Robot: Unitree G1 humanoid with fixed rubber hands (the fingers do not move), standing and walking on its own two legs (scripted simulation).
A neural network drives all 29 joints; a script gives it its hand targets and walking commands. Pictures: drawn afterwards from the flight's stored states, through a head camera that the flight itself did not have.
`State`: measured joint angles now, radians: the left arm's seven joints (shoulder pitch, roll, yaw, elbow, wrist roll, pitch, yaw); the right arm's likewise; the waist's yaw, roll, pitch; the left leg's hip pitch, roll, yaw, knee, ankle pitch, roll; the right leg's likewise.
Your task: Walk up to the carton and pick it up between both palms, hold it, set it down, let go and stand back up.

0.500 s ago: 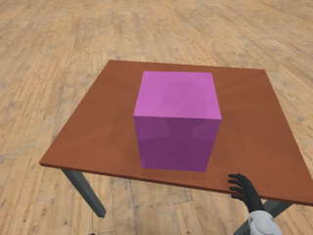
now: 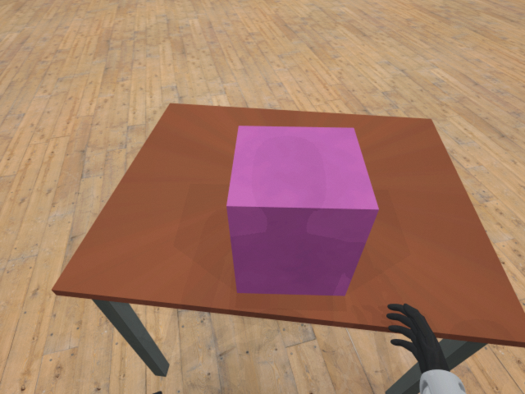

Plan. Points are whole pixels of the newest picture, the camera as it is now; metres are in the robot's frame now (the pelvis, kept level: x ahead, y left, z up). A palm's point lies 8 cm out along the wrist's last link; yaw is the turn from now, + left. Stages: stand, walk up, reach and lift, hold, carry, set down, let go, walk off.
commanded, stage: stand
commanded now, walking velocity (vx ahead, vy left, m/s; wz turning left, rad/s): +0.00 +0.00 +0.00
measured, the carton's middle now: (293, 213) +0.43 -0.03 +0.03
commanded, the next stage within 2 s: none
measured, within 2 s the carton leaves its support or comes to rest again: neither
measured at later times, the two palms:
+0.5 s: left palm out of the picture +0.09 +0.25 -0.13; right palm (423, 363) +0.20 -0.21 -0.03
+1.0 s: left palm out of the picture +0.10 +0.26 -0.13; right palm (423, 369) +0.19 -0.21 -0.03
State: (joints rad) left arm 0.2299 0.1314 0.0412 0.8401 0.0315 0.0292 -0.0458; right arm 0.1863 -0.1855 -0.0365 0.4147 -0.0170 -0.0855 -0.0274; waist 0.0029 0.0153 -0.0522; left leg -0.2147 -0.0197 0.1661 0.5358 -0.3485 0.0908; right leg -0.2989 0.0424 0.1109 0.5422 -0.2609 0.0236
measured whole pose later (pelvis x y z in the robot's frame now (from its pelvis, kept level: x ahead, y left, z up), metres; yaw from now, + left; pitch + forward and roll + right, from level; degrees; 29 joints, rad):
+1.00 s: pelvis +0.01 +0.04 +0.00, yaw +0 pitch -1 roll +0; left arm 0.22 0.17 0.04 0.88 0.01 0.07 -0.02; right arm 0.22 -0.20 -0.08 0.41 -0.01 -0.09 -0.05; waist -0.02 -0.01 0.00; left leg -0.14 -0.08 0.20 0.49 -0.36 0.14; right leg -0.26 -0.03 0.11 0.56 -0.30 0.08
